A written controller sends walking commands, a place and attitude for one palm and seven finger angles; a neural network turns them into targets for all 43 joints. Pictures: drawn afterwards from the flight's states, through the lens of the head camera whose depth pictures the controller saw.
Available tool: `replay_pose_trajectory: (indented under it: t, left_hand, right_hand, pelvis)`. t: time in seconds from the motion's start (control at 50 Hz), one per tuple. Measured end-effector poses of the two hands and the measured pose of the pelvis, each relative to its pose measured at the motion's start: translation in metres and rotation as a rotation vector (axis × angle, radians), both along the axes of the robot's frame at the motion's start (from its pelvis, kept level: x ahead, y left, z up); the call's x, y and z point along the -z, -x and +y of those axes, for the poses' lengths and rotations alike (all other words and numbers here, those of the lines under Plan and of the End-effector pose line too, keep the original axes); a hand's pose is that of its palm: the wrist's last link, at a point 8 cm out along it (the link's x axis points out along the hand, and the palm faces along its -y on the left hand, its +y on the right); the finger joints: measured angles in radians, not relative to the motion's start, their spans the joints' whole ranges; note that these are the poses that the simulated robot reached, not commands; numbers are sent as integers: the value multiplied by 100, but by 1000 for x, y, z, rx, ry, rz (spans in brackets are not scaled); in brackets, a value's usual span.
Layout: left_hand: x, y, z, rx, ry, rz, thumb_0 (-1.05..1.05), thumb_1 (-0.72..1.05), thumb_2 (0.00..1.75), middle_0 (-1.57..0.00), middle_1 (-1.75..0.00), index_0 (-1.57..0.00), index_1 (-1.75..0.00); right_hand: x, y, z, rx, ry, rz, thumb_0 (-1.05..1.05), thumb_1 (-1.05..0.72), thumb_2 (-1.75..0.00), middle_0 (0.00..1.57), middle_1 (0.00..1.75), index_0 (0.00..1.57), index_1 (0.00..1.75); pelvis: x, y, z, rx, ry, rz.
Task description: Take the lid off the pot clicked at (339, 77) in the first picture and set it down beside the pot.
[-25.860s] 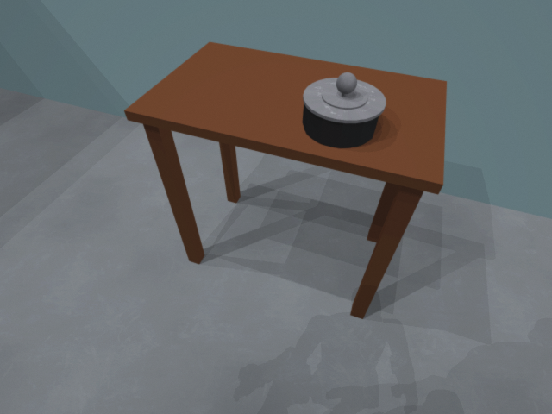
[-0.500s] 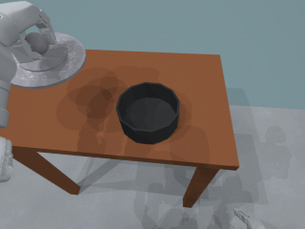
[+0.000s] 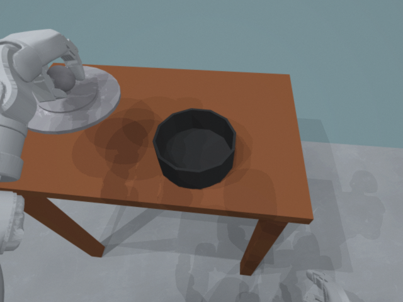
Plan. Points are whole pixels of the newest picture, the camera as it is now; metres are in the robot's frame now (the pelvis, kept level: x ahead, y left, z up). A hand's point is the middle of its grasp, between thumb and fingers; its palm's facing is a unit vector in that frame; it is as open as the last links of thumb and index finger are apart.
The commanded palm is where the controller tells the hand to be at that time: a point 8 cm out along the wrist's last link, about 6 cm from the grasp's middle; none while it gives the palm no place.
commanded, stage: lower the lid onto the table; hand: left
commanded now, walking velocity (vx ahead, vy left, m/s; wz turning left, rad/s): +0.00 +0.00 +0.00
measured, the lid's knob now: (61, 78) +0.46 +0.27 +0.20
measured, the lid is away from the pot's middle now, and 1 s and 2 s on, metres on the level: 0.24 0.23 0.24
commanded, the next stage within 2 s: none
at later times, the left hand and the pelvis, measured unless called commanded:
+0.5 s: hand (64, 95) +0.44 +0.27 +0.18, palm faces -0.32 -0.09 -0.94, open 7.8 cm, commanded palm +0.43 +0.27 +0.26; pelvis +0.01 +0.00 +0.00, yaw -1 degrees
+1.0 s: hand (74, 111) +0.43 +0.26 +0.15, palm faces -0.37 -0.06 -0.93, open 7.8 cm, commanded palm +0.43 +0.26 +0.22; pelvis +0.00 +0.00 +0.00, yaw +0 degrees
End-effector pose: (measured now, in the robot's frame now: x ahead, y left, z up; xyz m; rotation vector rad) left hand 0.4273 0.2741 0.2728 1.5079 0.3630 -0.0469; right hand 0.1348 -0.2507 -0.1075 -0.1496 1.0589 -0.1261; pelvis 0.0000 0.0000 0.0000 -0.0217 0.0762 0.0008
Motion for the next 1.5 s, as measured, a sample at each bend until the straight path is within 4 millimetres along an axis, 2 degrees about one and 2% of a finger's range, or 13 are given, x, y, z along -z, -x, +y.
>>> replay_pose_trajectory:
  t: [0.24, 0.38, 0.94, 1.18, 1.5]
  left_hand:
    - [17, -8, -6, 27, 14, 32, -5, 11, 99, -94, -94, -72, -85]
    - [29, -12, -2, 24, 23, 56, -5, 11, 98, -93, -94, -72, -85]
    - [66, -7, -6, 70, 23, 117, -5, 11, 98, -94, -94, -72, -85]
    - [79, -10, -12, 102, 25, 127, -5, 11, 98, -94, -94, -71, -85]
    - [101, -16, -7, 111, 43, 156, -5, 12, 98, -94, -94, -71, -85]
  right_hand:
    - [3, 14, -6, 29, 7, 36, 1, -91, -90, 20, 30, 19, 30]
    - [3, 17, -8, 48, 8, 43, 1, -91, -90, 20, 30, 20, 30]
    - [4, 5, -2, 31, 4, 40, 1, -91, -90, 20, 30, 20, 30]
    - [5, 17, -8, 55, 20, 64, 1, -91, -90, 20, 30, 20, 30]
    - [8, 35, -14, 101, 34, 112, 1, -91, -90, 20, 30, 20, 30]
  pelvis:
    - [0, -1, -1, 5, 0, 3]
    - [0, -3, -1, 12, 0, 9]
    - [2, -5, 1, 4, 1, 19]
    - [3, -4, 0, 7, 2, 22]
    - [3, -8, 1, 19, 2, 34]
